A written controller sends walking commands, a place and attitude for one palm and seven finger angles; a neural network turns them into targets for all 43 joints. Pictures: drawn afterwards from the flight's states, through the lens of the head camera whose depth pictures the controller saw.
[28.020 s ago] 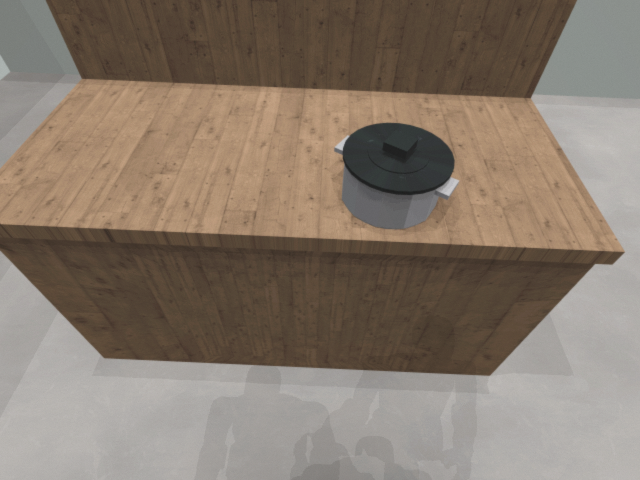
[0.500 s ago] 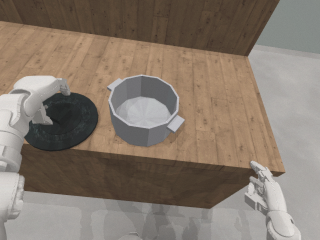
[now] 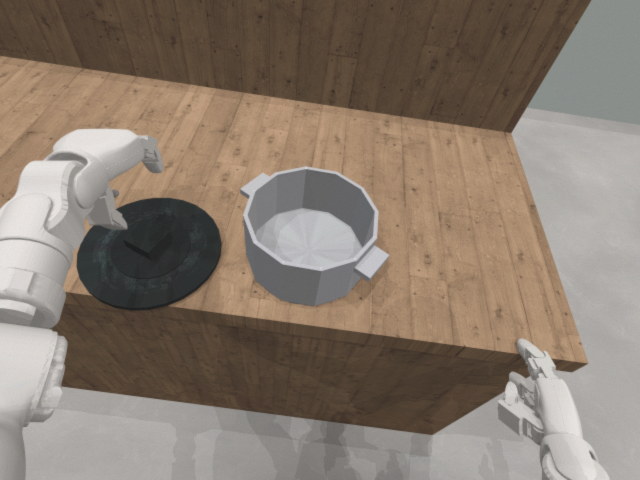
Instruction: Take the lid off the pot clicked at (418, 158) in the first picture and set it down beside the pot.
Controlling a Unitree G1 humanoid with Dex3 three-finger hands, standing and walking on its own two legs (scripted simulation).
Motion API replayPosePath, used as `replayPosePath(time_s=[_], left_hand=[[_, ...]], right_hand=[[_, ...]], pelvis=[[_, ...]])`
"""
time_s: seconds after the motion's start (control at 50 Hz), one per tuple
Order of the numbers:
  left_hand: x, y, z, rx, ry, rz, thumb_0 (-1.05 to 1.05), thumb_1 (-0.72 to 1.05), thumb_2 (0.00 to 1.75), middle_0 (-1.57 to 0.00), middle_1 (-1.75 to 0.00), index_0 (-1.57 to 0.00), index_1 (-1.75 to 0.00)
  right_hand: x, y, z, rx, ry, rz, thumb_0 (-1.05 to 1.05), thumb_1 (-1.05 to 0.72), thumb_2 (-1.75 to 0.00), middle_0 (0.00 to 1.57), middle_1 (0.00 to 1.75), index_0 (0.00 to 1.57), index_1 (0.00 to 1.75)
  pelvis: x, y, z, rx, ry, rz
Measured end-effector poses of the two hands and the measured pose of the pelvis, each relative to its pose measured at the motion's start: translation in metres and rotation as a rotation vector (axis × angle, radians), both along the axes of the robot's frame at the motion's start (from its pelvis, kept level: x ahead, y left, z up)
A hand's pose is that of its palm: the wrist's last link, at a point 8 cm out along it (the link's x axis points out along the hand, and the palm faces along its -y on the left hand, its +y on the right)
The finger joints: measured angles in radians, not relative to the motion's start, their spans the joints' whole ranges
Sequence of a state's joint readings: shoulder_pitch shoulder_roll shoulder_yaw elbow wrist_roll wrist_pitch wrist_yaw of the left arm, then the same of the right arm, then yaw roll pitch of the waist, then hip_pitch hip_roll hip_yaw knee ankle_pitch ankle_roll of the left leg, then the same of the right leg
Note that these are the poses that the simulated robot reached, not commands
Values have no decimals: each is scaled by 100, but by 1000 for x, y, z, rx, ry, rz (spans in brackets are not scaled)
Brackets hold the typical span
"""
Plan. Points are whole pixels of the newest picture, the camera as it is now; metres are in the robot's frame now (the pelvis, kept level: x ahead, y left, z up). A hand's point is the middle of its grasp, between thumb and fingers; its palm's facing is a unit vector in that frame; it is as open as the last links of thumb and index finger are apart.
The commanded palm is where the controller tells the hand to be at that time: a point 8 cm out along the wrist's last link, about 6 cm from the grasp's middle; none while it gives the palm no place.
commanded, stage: raise the empty hand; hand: left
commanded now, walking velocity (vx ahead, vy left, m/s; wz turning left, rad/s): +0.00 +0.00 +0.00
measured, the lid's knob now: (148, 238) +0.44 +0.28 -0.02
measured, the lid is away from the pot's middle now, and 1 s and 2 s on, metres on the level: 0.24 0.24 0.24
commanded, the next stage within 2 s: draw the hand back to the body in 0.56 s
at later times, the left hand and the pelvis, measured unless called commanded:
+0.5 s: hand (96, 157) +0.43 +0.30 +0.14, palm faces -0.29 -0.08 -0.96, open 11.1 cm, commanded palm +0.43 +0.29 +0.20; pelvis +0.01 +0.00 +0.01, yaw +1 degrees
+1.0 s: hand (88, 185) +0.39 +0.30 +0.14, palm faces -0.32 -0.06 -0.95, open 11.1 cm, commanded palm +0.38 +0.28 +0.20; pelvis +0.00 -0.02 +0.02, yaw +1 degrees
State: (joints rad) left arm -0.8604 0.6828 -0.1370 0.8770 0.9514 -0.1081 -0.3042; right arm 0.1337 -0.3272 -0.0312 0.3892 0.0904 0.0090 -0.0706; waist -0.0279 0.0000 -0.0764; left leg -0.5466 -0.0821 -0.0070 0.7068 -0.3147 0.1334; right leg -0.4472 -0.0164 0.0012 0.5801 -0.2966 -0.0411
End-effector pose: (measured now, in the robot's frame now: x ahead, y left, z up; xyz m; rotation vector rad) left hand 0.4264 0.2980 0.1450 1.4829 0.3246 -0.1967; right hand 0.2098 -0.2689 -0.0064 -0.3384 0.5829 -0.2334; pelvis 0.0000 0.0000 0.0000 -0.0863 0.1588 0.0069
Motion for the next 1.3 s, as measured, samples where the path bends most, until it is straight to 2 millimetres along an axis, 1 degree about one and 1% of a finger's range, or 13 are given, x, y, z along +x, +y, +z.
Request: replayPosePath(time_s=[0.08, 0.24, 0.52, 0.58, 0.72, 0.82, 0.92, 1.06, 1.16, 1.18, 1.2, 1.24, 1.3], left_hand=[[4, -4, 8, -9, -14, -11, 0, -10, 85, -46, -69, -45, -68], [7, 1, 27, 6, -24, 13, 0, -10, 85, -46, -69, -45, -68], [-1, 4, 58, 6, -41, 18, 0, -10, 85, -46, -69, -46, -68], [-3, 6, 58, 7, -20, 38, 0, -10, 85, -46, -69, -45, -68], [-12, -2, 54, 2, 0, 8, 0, -10, 85, -46, -69, -45, -68], [-19, 1, 54, 6, -9, 14, 0, -10, 85, -46, -69, -45, -68], [-28, 4, 49, 9, 7, 29, 0, -10, 85, -46, -69, -45, -68], [-42, -6, 52, 12, -30, -15, 0, -10, 85, -46, -69, -46, -68], [-52, -6, 50, 9, -36, 5, 0, -10, 85, -46, -69, -45, -68], [-54, -8, 50, -139, -89, 15, 0, -10, 85, -46, -69, -46, -68], [-57, -12, 52, -318, -180, 18, 0, -10, 84, -46, -69, -46, -68], [-64, -24, 53, -609, -360, 27, 0, -10, 84, -46, -69, -46, -68], [-69, -35, 45, -933, -538, 97, 0, -11, 84, -46, -69, -46, -68]], right_hand=[[0, 0, 0, 4, 3, -3, 1, -90, -90, 21, 30, 9, 26], [1, 0, 1, 23, 8, -8, 1, -90, -90, 21, 30, 9, 26], [1, -3, 3, 38, 18, 3, 1, -90, -90, 21, 30, 10, 27], [1, -4, 3, 42, 19, 7, 1, -90, -90, 21, 30, 10, 27], [1, -5, 3, 40, 21, 21, 1, -90, -90, 21, 30, 10, 27], [1, -6, 3, 50, 19, 22, 1, -90, -90, 21, 30, 10, 26], [1, -7, 4, 59, 20, 25, 1, -90, -90, 21, 30, 10, 27], [1, -9, 4, 71, 20, 27, 1, -90, -90, 21, 30, 11, 27], [1, -10, 4, 90, 21, 26, 1, -90, -90, 21, 30, 11, 27], [0, -9, 4, 92, 17, 25, 1, -90, -90, 21, 30, 11, 27], [-1, -8, 3, 89, 12, 26, 1, -90, -90, 21, 30, 11, 27], [-4, -6, 2, 84, 3, 29, 1, -90, -90, 21, 30, 9, 26], [-4, -4, 1, 75, 1, 40, 1, -90, -90, 21, 30, 7, 25]], pelvis=[[2, 1, 2, 1, -7, 0], [7, 1, 6, 6, -17, 0], [6, -5, 12, 15, -40, 7], [4, -7, 12, 18, -43, 4], [-2, -11, 13, 22, -50, 8], [-4, -14, 14, 24, -54, 7], [-4, -17, 15, 26, -62, 7], [-5, -18, 17, 28, -76, 13], [-6, -20, 18, 30, -88, 9], [-7, -21, 18, 31, -98, 10], [-7, -21, 19, 34, -113, 9], [-6, -24, 20, 43, -137, 4], [-1, -31, 21, 51, -155, -7]])
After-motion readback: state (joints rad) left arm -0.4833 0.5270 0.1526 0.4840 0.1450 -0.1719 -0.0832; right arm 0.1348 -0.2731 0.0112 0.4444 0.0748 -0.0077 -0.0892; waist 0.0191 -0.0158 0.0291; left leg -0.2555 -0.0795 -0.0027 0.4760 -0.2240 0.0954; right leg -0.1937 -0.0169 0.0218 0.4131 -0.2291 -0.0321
